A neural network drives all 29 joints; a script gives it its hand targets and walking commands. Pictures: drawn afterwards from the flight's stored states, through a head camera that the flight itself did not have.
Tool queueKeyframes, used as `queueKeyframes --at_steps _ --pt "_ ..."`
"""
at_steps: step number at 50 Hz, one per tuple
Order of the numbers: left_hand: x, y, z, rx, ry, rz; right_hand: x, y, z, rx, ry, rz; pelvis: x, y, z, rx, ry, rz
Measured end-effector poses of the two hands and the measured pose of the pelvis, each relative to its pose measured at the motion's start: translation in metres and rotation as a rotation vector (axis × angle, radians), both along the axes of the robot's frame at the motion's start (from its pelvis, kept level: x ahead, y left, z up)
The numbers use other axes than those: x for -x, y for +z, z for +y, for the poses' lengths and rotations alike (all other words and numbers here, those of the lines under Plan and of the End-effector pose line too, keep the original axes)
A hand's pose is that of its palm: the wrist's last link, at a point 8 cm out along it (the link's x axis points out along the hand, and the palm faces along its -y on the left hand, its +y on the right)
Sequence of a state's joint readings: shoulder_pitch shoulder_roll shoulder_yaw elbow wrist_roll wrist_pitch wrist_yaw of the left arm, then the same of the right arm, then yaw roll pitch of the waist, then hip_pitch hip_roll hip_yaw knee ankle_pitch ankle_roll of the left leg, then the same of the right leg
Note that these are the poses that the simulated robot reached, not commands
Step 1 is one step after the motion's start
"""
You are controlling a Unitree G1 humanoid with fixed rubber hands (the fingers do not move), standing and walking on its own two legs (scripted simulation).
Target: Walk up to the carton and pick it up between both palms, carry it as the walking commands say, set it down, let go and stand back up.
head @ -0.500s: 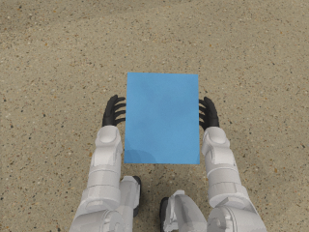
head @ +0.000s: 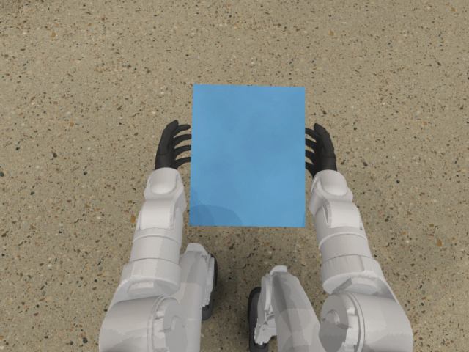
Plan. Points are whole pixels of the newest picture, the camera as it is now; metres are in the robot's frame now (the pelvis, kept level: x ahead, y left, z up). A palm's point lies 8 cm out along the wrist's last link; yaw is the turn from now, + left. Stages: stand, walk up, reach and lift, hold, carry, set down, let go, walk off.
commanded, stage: set down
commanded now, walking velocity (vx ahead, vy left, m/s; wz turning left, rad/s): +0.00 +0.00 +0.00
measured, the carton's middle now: (242, 164) +0.45 +0.03 -0.15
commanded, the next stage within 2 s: none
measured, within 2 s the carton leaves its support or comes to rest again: neither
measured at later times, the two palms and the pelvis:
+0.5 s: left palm (177, 164) +0.43 +0.16 -0.16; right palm (308, 168) +0.45 -0.10 -0.15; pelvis -0.01 +0.00 -0.07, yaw -3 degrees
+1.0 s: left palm (184, 164) +0.46 +0.16 -0.24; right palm (297, 169) +0.48 -0.10 -0.24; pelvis -0.02 +0.00 -0.13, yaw -5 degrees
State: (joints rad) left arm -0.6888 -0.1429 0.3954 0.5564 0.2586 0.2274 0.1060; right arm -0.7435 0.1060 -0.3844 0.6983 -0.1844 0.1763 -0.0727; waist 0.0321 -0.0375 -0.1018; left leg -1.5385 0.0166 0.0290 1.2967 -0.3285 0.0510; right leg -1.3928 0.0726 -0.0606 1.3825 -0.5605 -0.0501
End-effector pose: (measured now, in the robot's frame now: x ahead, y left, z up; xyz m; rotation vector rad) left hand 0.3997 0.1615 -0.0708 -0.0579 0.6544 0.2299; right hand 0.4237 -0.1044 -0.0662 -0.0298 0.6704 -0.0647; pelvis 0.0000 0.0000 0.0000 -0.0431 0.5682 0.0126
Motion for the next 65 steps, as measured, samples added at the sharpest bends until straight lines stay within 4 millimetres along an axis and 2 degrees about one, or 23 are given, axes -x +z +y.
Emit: queueKeyframes --at_steps 20,65 --pt "-0.026 -0.068 0.0 -0.006 -0.015 0.021 -0.024 -0.068 -0.001 -0.008 -0.013 0.02 0.011 -0.06 -0.001 -0.002 -0.051 0.082" --pt "-0.074 -0.222 0.004 -0.013 -0.039 0.054 -0.068 -0.223 0.003 0.005 -0.008 0.05 0.028 -0.172 0.002 -0.007 -0.087 0.16"
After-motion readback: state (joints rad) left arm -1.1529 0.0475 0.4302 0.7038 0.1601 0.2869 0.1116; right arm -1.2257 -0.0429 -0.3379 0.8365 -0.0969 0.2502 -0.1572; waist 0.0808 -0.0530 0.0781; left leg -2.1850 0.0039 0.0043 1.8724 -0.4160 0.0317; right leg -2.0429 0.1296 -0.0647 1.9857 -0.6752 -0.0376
